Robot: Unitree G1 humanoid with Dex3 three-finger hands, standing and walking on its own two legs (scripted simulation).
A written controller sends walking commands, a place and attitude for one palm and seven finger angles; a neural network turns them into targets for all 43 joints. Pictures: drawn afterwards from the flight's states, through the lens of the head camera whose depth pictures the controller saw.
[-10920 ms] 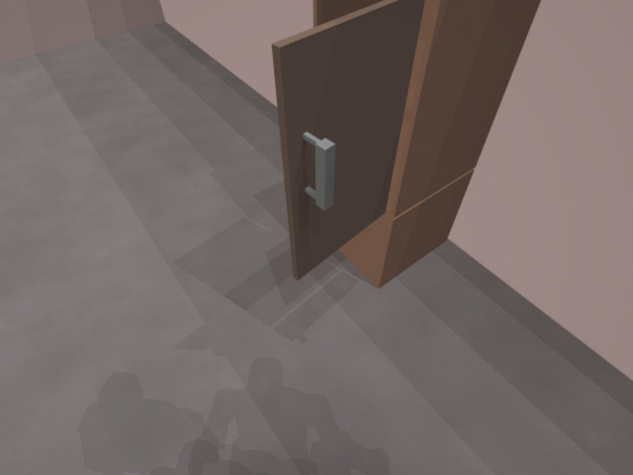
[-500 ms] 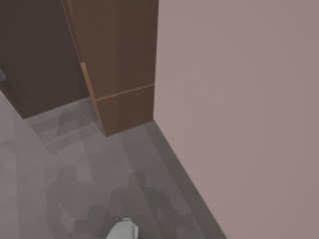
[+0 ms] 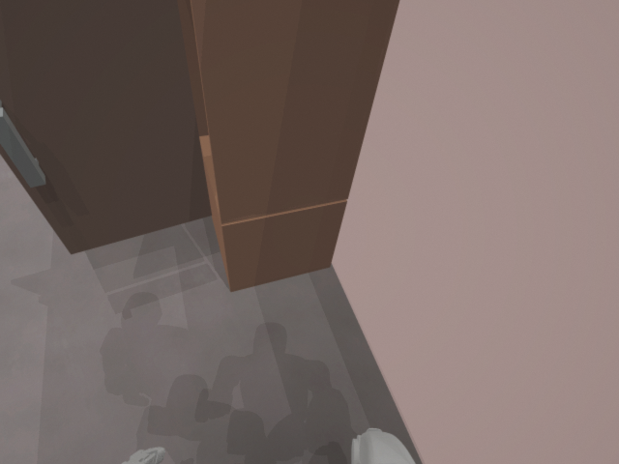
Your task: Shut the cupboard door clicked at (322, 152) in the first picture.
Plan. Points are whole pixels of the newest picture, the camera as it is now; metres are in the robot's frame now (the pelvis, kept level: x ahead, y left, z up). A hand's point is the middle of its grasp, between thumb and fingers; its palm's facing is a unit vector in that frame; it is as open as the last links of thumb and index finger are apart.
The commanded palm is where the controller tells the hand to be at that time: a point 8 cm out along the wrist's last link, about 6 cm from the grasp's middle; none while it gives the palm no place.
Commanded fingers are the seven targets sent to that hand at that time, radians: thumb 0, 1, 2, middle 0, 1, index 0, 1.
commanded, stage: turn to face it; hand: left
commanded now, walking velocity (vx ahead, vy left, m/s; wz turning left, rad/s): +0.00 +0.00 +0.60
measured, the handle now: (17, 142) +0.59 +0.54 +0.00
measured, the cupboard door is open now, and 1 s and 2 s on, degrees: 96 96 96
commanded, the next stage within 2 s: take the last steps up to it in 0.72 s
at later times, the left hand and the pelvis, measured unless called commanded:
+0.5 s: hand out of the picture +0.14 +0.15 -0.16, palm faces +0.21 -0.94 -0.26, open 7.4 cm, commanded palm none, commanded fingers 0.00 0.90 0.90 -0.20 -0.30 -0.20 -0.30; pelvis +0.04 -0.07 -0.01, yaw +15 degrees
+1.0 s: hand out of the picture -0.06 +0.16 -0.19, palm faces +0.49 -0.84 -0.21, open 7.4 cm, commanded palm none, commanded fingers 0.00 0.90 0.90 -0.20 -0.30 -0.20 -0.30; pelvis +0.03 -0.02 +0.00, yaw +27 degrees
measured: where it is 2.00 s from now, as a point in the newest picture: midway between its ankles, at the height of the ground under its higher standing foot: (259, 444)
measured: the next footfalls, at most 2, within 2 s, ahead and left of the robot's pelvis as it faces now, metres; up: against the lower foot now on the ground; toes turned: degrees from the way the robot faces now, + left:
right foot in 0.42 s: +0.08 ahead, -0.18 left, +0.00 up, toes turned +14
left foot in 0.80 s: +0.04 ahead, +0.07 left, +0.00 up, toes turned +28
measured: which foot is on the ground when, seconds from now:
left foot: down 0.00-0.42, up 0.44-0.78, down 0.80-1.00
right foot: up 0.00-0.40, down 0.42-0.82, up 0.84-1.00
